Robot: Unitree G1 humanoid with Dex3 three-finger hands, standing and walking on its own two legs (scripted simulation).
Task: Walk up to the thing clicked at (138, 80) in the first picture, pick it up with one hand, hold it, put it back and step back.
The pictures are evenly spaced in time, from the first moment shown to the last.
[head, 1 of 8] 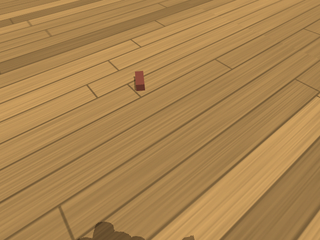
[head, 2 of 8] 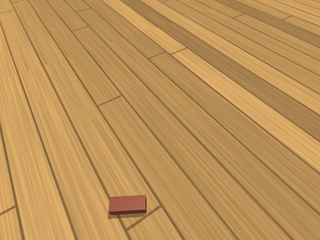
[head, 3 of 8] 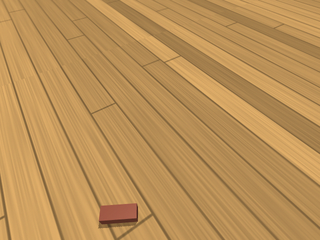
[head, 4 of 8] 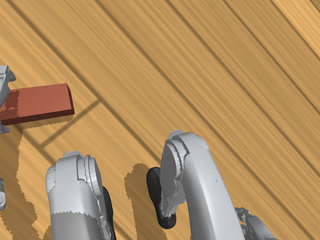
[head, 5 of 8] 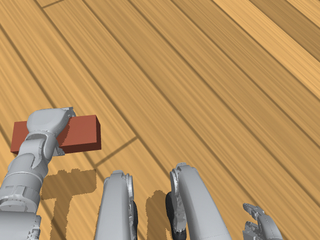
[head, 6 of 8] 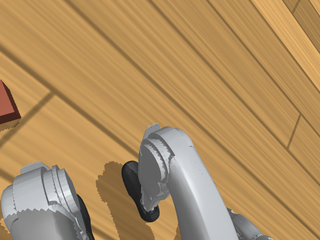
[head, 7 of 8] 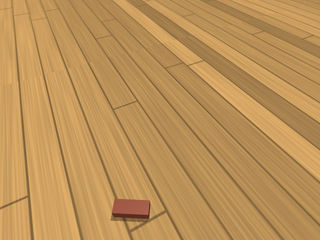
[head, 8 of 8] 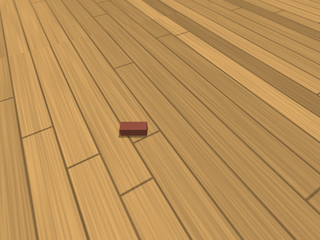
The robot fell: no
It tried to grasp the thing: yes
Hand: left
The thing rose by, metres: 0.66
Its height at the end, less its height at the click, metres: +0.00
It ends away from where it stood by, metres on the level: 0.02
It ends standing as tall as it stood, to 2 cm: yes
